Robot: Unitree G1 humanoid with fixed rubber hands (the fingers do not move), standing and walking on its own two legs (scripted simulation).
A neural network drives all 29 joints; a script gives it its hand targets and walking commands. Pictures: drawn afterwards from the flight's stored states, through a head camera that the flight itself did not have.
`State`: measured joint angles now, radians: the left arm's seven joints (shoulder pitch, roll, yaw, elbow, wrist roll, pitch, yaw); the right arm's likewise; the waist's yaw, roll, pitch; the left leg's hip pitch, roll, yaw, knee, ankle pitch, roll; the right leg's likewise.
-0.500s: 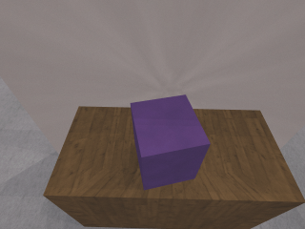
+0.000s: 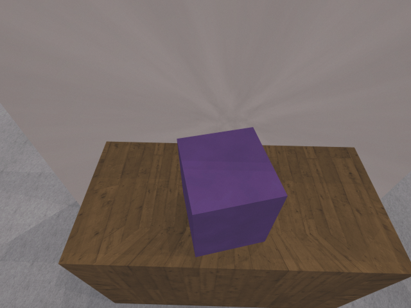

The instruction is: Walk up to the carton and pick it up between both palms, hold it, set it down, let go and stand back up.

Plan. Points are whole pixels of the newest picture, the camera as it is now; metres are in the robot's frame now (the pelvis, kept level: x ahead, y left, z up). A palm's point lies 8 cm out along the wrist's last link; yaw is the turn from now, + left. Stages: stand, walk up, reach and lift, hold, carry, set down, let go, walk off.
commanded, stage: stand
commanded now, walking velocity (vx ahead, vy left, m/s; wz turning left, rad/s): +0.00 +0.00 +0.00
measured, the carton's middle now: (223, 193) +0.41 -0.02 -0.10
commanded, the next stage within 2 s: none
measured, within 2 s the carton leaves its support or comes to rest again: neither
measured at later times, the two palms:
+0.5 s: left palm out of the picture -0.02 +0.22 -0.14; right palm out of the picture -0.01 -0.22 -0.14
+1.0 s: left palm out of the picture -0.05 +0.22 -0.15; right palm out of the picture -0.04 -0.21 -0.14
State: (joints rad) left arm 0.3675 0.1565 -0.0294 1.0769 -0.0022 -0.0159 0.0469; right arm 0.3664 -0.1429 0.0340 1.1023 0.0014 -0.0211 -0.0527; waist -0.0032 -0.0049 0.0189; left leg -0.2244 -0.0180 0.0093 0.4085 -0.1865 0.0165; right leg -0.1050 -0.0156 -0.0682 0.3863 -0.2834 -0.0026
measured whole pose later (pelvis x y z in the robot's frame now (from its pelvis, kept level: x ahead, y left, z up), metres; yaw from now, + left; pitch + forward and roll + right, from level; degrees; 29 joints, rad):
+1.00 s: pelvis -0.01 +0.00 +0.00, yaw -1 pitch -1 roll +0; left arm 0.37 0.15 -0.02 1.10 -0.01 -0.02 0.05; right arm 0.34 -0.14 0.02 1.12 0.00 -0.02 -0.05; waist 0.00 -0.01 0.02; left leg -0.21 -0.02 0.02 0.40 -0.18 0.02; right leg -0.09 -0.01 -0.06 0.38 -0.27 0.00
